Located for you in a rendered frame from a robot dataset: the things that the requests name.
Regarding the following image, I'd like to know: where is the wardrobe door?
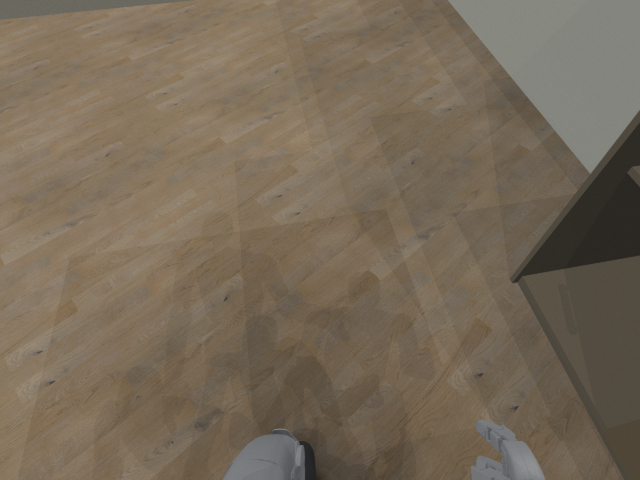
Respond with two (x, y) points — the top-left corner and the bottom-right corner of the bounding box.
(602, 419), (640, 480)

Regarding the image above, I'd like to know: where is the robot right hand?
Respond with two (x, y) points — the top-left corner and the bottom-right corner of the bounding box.
(471, 420), (545, 480)

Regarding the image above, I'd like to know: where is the robot left thigh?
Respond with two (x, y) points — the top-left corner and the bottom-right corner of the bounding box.
(222, 434), (305, 480)

